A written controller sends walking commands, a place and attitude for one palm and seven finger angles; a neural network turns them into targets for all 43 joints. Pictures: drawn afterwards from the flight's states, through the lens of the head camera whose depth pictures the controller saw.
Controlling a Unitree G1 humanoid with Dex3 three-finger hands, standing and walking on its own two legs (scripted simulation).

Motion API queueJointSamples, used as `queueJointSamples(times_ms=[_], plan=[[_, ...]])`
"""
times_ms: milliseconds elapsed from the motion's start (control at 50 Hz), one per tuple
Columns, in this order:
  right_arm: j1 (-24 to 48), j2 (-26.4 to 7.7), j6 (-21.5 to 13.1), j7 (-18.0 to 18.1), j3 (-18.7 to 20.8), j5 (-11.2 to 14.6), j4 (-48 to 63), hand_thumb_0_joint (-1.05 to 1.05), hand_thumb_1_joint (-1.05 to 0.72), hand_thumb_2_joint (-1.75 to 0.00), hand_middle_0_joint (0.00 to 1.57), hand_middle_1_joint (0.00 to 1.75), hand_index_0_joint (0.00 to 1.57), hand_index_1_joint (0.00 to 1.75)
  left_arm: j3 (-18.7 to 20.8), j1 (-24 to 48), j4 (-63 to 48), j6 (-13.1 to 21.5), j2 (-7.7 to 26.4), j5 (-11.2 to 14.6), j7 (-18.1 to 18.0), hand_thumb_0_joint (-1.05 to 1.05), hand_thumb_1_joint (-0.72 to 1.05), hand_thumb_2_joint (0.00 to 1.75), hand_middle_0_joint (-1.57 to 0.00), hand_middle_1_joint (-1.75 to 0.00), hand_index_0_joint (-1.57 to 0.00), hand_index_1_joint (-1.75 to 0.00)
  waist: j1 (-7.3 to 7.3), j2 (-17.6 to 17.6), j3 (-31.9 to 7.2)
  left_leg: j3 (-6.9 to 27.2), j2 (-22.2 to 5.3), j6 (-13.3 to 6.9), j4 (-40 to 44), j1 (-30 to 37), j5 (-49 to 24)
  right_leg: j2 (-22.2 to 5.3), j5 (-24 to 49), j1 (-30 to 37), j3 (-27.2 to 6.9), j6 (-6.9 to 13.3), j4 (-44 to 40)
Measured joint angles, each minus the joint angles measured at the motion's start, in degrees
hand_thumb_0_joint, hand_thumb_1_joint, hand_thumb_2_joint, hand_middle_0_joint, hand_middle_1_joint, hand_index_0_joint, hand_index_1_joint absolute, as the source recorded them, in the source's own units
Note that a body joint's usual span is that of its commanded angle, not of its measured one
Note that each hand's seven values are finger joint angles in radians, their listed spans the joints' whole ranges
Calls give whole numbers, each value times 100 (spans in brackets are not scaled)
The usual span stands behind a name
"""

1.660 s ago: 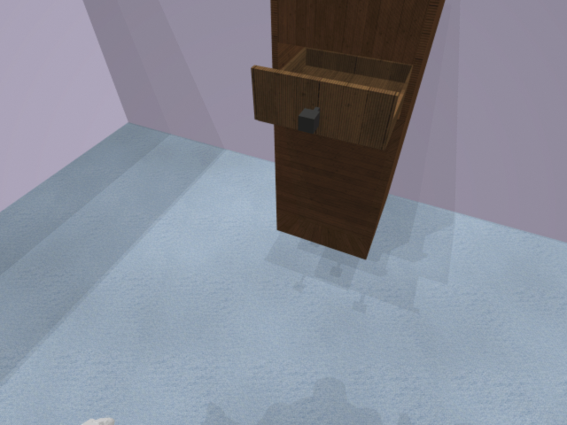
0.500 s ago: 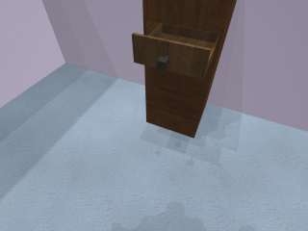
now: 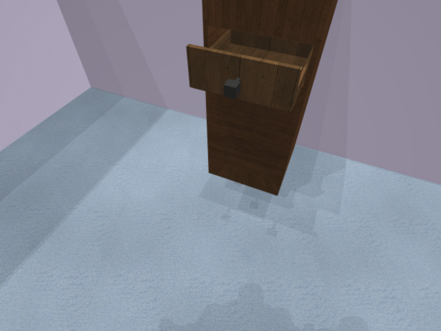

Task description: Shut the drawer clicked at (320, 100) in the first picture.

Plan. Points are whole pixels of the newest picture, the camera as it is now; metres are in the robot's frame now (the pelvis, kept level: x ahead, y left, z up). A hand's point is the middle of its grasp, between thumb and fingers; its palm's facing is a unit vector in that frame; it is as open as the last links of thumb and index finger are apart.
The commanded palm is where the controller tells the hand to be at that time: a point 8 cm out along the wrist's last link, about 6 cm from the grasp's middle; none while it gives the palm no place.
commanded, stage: turn to face it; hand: left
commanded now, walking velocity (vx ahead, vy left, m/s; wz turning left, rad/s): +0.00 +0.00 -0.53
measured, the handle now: (234, 85) +0.83 +0.02 +0.00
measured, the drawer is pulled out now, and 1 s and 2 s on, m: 0.18 0.18 0.18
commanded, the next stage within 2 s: take the last steps up to it in 0.60 s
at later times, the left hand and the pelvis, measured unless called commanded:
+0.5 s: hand out of the picture +0.05 +0.20 -0.18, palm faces -0.12 -0.97 -0.21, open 7.4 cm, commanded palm none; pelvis -0.04 +0.02 -0.02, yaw -9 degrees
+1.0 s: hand out of the picture +0.05 +0.19 -0.17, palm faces -0.25 -0.95 -0.20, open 7.4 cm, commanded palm none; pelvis -0.03 +0.03 -0.01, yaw -18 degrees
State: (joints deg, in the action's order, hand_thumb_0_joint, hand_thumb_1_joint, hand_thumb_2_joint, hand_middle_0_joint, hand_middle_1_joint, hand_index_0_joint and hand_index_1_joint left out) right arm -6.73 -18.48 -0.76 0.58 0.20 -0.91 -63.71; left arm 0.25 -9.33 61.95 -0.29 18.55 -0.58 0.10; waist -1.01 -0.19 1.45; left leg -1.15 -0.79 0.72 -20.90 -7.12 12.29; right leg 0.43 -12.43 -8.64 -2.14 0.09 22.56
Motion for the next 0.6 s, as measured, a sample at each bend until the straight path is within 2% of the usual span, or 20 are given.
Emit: queueJointSamples(times_ms=[120, 300, 360, 440, 480, 540, 560, 600], plan=[[-65, 221, 97, 70, 80, 0, 318, 1, -91, -90, 20, 30, 20, 30, 76, -180, -215, -181, -172, -16, -27, 0, 90, 89, -20, -29, -20, -30, -12, 17, 71, -279, -107, 23, -486, -229, 274, 122, -179, -368, -274, 11, 535], [-374, 515, 239, 58, 207, -3, 583, 1, -91, -90, 20, 30, 21, 30, 122, -329, -599, -276, -523, -59, 41, 0, 90, 89, -20, -29, -21, -30, 66, 31, 200, -571, -279, 52, -1275, -664, 641, 321, -431, -947, -557, 47, 1352], [-457, 505, 285, 64, 268, 13, 609, 1, -91, -90, 20, 30, 21, 30, 117, -319, -708, -251, -646, -70, 26, 0, 90, 89, -20, -29, -21, -30, 113, -36, 212, -438, -254, 62, -1689, -919, 989, 368, -430, -1076, -556, 61, 1431], [-449, 493, 286, 88, 311, 37, 623, 1, -91, -90, 20, 30, 20, 30, 173, -286, -847, -220, -772, -79, -48, 0, 90, 89, -20, -30, -21, -30, 42, -22, 280, -80, -35, 45, -2517, -1269, 1534, 386, -158, -1091, -688, 1, 1128], [-437, 536, 235, 97, 308, 58, 676, 1, -91, -90, 20, 30, 20, 30, 210, -300, -881, -226, -753, -87, -74, 0, 90, 89, -20, -30, -21, -30, 22, 75, 271, -11, 29, 42, -2245, -1207, 1461, 375, -20, -1110, -813, -61, 989], [-488, 615, 107, 123, 290, 67, 786, 1, -91, -90, 20, 30, 20, 30, 267, -354, -887, -279, -659, -55, -85, 0, 90, 89, -20, -30, -21, -30, 68, 231, 171, -3, 67, -13, -1241, -850, 655, 374, 23, -1227, -981, -202, 1055], [-507, 664, 76, 129, 286, 45, 806, 1, -91, -90, 20, 30, 20, 30, 296, -353, -861, -312, -610, -40, -77, 0, 90, 89, -20, -30, -21, -30, 80, 319, 160, -80, 104, -80, -1217, -826, 470, 354, -217, -1298, -1015, -150, 1258], [-591, 739, 68, 121, 253, -5, 856, 1, -91, -90, 20, 30, 20, 30, 355, -378, -800, -379, -547, -52, -66, 0, 90, 89, -20, -30, -21, -30, 84, 358, 90, -216, 57, -197, -1193, -741, 482, 352, -887, -1555, -754, -138, 2099]])
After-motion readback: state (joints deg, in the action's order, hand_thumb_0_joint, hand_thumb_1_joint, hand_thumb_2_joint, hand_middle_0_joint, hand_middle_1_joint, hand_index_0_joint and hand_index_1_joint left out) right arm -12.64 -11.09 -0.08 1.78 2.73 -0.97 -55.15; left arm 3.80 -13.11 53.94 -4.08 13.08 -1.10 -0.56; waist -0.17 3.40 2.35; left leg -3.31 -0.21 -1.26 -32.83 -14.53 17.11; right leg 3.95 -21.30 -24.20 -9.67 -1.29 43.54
